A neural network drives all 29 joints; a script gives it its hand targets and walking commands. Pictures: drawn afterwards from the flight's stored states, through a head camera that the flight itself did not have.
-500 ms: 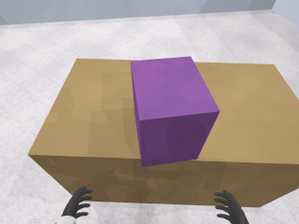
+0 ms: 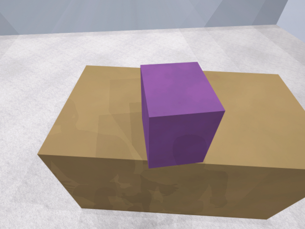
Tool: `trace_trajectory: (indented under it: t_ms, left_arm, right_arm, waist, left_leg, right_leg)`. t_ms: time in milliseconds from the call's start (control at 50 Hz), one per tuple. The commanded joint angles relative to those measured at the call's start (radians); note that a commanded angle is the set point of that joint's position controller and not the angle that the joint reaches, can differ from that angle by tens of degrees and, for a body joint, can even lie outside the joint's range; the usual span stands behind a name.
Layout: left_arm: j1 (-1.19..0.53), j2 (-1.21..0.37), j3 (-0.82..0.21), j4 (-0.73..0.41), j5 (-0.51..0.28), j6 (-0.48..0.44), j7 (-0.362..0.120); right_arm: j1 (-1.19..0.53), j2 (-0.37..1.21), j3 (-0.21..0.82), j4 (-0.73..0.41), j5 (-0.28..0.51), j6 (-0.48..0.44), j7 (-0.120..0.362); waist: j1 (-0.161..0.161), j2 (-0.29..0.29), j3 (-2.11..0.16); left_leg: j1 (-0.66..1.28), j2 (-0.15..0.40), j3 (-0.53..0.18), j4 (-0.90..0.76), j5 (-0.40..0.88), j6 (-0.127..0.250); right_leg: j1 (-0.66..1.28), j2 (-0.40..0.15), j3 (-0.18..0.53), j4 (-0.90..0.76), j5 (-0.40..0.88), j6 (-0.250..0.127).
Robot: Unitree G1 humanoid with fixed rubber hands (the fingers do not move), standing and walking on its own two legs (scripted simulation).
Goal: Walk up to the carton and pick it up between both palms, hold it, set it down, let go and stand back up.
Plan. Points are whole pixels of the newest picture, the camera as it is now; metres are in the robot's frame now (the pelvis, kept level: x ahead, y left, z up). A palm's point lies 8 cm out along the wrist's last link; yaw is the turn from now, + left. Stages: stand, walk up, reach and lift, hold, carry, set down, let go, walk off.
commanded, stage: stand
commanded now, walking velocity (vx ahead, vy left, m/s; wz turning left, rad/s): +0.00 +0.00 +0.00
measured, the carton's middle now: (172, 115) +0.48 -0.05 +0.00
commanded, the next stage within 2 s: none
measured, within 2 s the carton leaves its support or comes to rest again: neither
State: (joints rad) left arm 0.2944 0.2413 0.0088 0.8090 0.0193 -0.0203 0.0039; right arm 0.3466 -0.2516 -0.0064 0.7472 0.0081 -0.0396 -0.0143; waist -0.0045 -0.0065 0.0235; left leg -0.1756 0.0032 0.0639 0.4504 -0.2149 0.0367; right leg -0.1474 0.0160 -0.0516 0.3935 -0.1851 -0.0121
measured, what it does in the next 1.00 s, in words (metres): shifts its weight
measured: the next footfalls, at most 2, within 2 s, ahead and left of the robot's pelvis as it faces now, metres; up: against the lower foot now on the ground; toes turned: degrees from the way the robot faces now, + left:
none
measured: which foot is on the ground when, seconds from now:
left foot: down 0.00-1.00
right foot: down 0.00-1.00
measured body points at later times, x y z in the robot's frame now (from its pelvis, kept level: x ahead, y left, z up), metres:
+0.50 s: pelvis -0.05 +0.03 -0.01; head -0.06 +0.03 +0.44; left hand -0.02 +0.28 -0.15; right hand -0.01 -0.24 -0.13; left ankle +0.02 +0.09 -0.74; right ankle +0.02 -0.11 -0.74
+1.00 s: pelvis -0.05 +0.02 -0.01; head -0.06 +0.02 +0.44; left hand -0.03 +0.27 -0.15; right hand -0.02 -0.24 -0.13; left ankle +0.02 +0.09 -0.74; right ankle +0.02 -0.11 -0.74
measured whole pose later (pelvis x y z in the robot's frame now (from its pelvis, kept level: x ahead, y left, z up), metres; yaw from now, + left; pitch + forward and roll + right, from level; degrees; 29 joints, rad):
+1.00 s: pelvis -0.05 +0.02 -0.01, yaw -1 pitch -3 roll +0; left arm 0.41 0.24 0.01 0.88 0.02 -0.01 0.01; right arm 0.41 -0.24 -0.02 0.76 -0.01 0.00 -0.02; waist 0.00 -0.01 0.02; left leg -0.28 -0.04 0.10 0.48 -0.20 0.05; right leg -0.30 -0.01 0.01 0.50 -0.19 0.02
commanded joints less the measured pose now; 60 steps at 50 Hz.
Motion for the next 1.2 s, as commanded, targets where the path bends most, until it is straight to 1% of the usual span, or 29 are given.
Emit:
trace_trajectory:
  t_ms: [0, 40, 140, 220, 280, 340, 380, 440, 500, 540, 580, 660, 700, 740, 780, 820, 880, 900, 920, 960, 1020, 1040, 1060, 1080, 1140, 1160, 1180]
  left_arm:
    - [-0.015, 0.123, 0.026, -0.059, -0.004, -0.021, 0.006]
    - [-0.005, 0.125, 0.023, -0.047, -0.004, -0.018, 0.006]
    - [0.034, 0.124, 0.016, -0.026, 0.001, -0.009, 0.004]
    - [0.063, 0.124, 0.015, -0.013, 0.003, -0.007, 0.002]
    - [0.079, 0.127, 0.014, -0.008, 0.004, -0.008, 0.003]
    - [0.089, 0.124, 0.016, -0.004, 0.006, -0.008, 0.004]
    - [0.096, 0.122, 0.015, 0.001, 0.006, -0.009, 0.006]
    - [0.110, 0.118, 0.015, 0.007, 0.005, -0.006, 0.007]
    - [0.128, 0.115, 0.016, 0.009, 0.005, 0.001, 0.006]
    - [0.140, 0.114, 0.015, 0.013, 0.006, 0.002, 0.007]
    - [0.148, 0.113, 0.016, 0.017, 0.007, 0.002, 0.008]
    - [0.150, 0.115, 0.018, 0.023, 0.004, -0.002, 0.011]
    - [0.152, 0.113, 0.020, 0.022, 0.003, 0.000, 0.011]
    - [0.162, 0.116, 0.024, 0.021, 0.001, 0.005, 0.010]
    - [0.167, 0.114, 0.026, 0.020, 0.004, 0.008, 0.009]
    - [0.169, 0.110, 0.025, 0.021, 0.004, 0.005, 0.010]
    - [0.158, 0.111, 0.028, 0.024, 0.003, -0.001, 0.014]
    - [0.153, 0.115, 0.030, 0.022, 0.002, -0.003, 0.015]
    - [0.150, 0.116, 0.032, 0.021, 0.001, -0.003, 0.016]
    - [0.144, 0.116, 0.035, 0.017, -0.001, 0.000, 0.015]
    - [0.145, 0.118, 0.039, 0.013, -0.002, 0.011, 0.013]
    - [0.148, 0.117, 0.038, 0.013, -0.001, 0.013, 0.013]
    - [0.147, 0.116, 0.039, 0.015, 0.000, 0.013, 0.013]
    - [0.145, 0.112, 0.038, 0.017, 0.000, 0.010, 0.014]
    - [0.129, 0.108, 0.036, 0.024, 0.002, -0.003, 0.018]
    - [0.129, 0.105, 0.036, 0.026, 0.001, -0.004, 0.019]
    - [0.133, 0.105, 0.036, 0.025, 0.000, -0.004, 0.020]
  right_arm:
    - [0.028, -0.141, -0.033, -0.080, -0.005, -0.023, -0.004]
    - [0.040, -0.141, -0.032, -0.075, -0.006, -0.020, -0.004]
    - [0.067, -0.150, -0.031, -0.069, -0.006, -0.010, -0.003]
    - [0.082, -0.154, -0.034, -0.069, -0.008, -0.004, -0.002]
    - [0.092, -0.154, -0.035, -0.071, -0.009, -0.002, -0.002]
    - [0.093, -0.155, -0.038, -0.071, -0.010, -0.002, -0.003]
    - [0.091, -0.151, -0.038, -0.074, -0.010, -0.002, -0.004]
    - [0.096, -0.151, -0.041, -0.075, -0.011, 0.003, -0.007]
    - [0.096, -0.152, -0.045, -0.072, -0.012, 0.012, -0.008]
    - [0.091, -0.150, -0.045, -0.072, -0.011, 0.016, -0.008]
    - [0.096, -0.146, -0.045, -0.070, -0.011, 0.018, -0.009]
    - [0.105, -0.141, -0.045, -0.062, -0.014, 0.017, -0.012]
    - [0.111, -0.141, -0.048, -0.058, -0.014, 0.019, -0.012]
    - [0.109, -0.147, -0.053, -0.055, -0.013, 0.024, -0.013]
    - [0.101, -0.144, -0.054, -0.057, -0.013, 0.027, -0.012]
    - [0.100, -0.136, -0.052, -0.052, -0.012, 0.027, -0.012]
    - [0.103, -0.129, -0.050, -0.046, -0.017, 0.021, -0.013]
    - [0.105, -0.126, -0.051, -0.043, -0.017, 0.018, -0.014]
    - [0.109, -0.124, -0.051, -0.039, -0.018, 0.018, -0.014]
    - [0.113, -0.121, -0.054, -0.037, -0.019, 0.020, -0.014]
    - [0.115, -0.126, -0.060, -0.028, -0.019, 0.031, -0.012]
    - [0.115, -0.123, -0.060, -0.027, -0.018, 0.032, -0.011]
    - [0.116, -0.118, -0.057, -0.024, -0.018, 0.032, -0.011]
    - [0.116, -0.113, -0.055, -0.022, -0.017, 0.029, -0.010]
    - [0.122, -0.104, -0.049, -0.014, -0.019, 0.014, -0.015]
    - [0.128, -0.105, -0.050, -0.011, -0.020, 0.011, -0.016]
    - [0.125, -0.107, -0.051, -0.008, -0.021, 0.011, -0.017]
  waist:
    - [0.002, -0.002, -0.009]
    - [0.005, -0.003, 0.015]
    - [0.011, 0.018, 0.106]
    - [0.015, 0.017, 0.133]
    - [0.014, 0.012, 0.115]
    - [0.012, 0.024, 0.074]
    - [0.011, 0.023, 0.042]
    - [0.010, 0.021, 0.028]
    - [0.012, 0.034, 0.056]
    - [0.014, 0.043, 0.079]
    - [0.012, 0.032, 0.095]
    - [0.002, 0.010, 0.073]
    - [0.000, 0.014, 0.075]
    - [0.005, 0.023, 0.092]
    - [0.009, 0.026, 0.118]
    - [0.009, 0.012, 0.128]
    - [0.001, -0.015, 0.077]
    - [-0.001, -0.023, 0.054]
    - [-0.003, -0.017, 0.031]
    - [-0.003, -0.008, 0.018]
    - [0.001, 0.008, 0.073]
    - [0.003, 0.009, 0.099]
    - [0.004, 0.003, 0.114]
    - [0.003, -0.005, 0.119]
    - [-0.004, -0.021, 0.044]
    - [-0.004, -0.014, 0.013]
    - [-0.001, -0.008, -0.012]
  left_leg:
    - [-0.077, 0.111, -0.154, -0.115, -0.063, -0.010]
    - [-0.107, 0.109, -0.162, -0.132, -0.135, -0.009]
    - [-0.212, 0.116, -0.193, -0.187, -0.316, -0.003]
    - [-0.249, 0.115, -0.205, -0.206, -0.387, -0.002]
    - [-0.240, 0.115, -0.209, -0.204, -0.385, 0.001]
    - [-0.222, 0.115, -0.212, -0.200, -0.366, 0.000]
    - [-0.194, 0.114, -0.209, -0.191, -0.335, 0.000]
    - [-0.193, 0.116, -0.212, -0.192, -0.358, 0.000]
    - [-0.231, 0.117, -0.215, -0.206, -0.423, 0.001]
    - [-0.245, 0.118, -0.218, -0.211, -0.432, 0.002]
    - [-0.240, 0.116, -0.214, -0.206, -0.410, -0.001]
    - [-0.181, 0.107, -0.196, -0.173, -0.310, -0.011]
    - [-0.187, 0.107, -0.194, -0.175, -0.340, -0.011]
    - [-0.218, 0.113, -0.204, -0.196, -0.421, -0.012]
    - [-0.245, 0.115, -0.208, -0.204, -0.455, -0.011]
    - [-0.239, 0.111, -0.200, -0.193, -0.412, -0.012]
    - [-0.168, 0.103, -0.183, -0.155, -0.284, -0.021]
    - [-0.147, 0.099, -0.174, -0.140, -0.249, -0.021]
    - [-0.132, 0.095, -0.169, -0.132, -0.247, -0.021]
    - [-0.127, 0.093, -0.164, -0.129, -0.297, -0.015]
    - [-0.192, 0.095, -0.177, -0.150, -0.444, -0.010]
    - [-0.206, 0.099, -0.181, -0.155, -0.454, -0.009]
    - [-0.215, 0.099, -0.182, -0.153, -0.431, -0.009]
    - [-0.206, 0.097, -0.180, -0.145, -0.381, -0.012]
    - [-0.110, 0.093, -0.162, -0.106, -0.147, -0.017]
    - [-0.087, 0.091, -0.156, -0.095, -0.112, -0.015]
    - [-0.072, 0.091, -0.153, -0.089, -0.118, -0.012]
  right_leg:
    - [-0.002, -0.117, 0.141, -0.065, -0.044, 0.015]
    - [-0.022, -0.113, 0.140, -0.061, -0.094, 0.016]
    - [-0.063, -0.098, 0.132, -0.035, -0.172, 0.024]
    - [-0.090, -0.091, 0.130, -0.020, -0.213, 0.028]
    - [-0.100, -0.088, 0.130, -0.006, -0.213, 0.028]
    - [-0.086, -0.085, 0.124, 0.017, -0.182, 0.031]
    - [-0.082, -0.086, 0.124, 0.024, -0.164, 0.031]
    - [-0.089, -0.081, 0.124, 0.036, -0.187, 0.030]
    - [-0.111, -0.071, 0.123, 0.045, -0.233, 0.031]
    - [-0.125, -0.069, 0.124, 0.049, -0.224, 0.033]
    - [-0.138, -0.070, 0.127, 0.044, -0.208, 0.035]
    - [-0.155, -0.080, 0.144, 0.026, -0.177, 0.029]
    - [-0.165, -0.076, 0.144, 0.025, -0.211, 0.029]
    - [-0.181, -0.066, 0.144, 0.030, -0.276, 0.027]
    - [-0.186, -0.063, 0.144, 0.030, -0.287, 0.027]
    - [-0.189, -0.068, 0.151, 0.025, -0.254, 0.027]
    - [-0.181, -0.079, 0.158, 0.020, -0.179, 0.023]
    - [-0.174, -0.082, 0.161, 0.018, -0.171, 0.020]
    - [-0.172, -0.084, 0.166, 0.013, -0.188, 0.016]
    - [-0.189, -0.084, 0.173, 0.003, -0.256, 0.014]
    - [-0.238, -0.076, 0.185, -0.010, -0.393, 0.013]
    - [-0.246, -0.074, 0.185, -0.009, -0.393, 0.014]
    - [-0.243, -0.076, 0.187, -0.010, -0.367, 0.014]
    - [-0.240, -0.078, 0.186, -0.010, -0.319, 0.014]
    - [-0.180, -0.087, 0.177, 0.011, -0.108, 0.013]
    - [-0.164, -0.089, 0.175, 0.014, -0.087, 0.011]
    - [-0.151, -0.089, 0.176, 0.011, -0.100, 0.009]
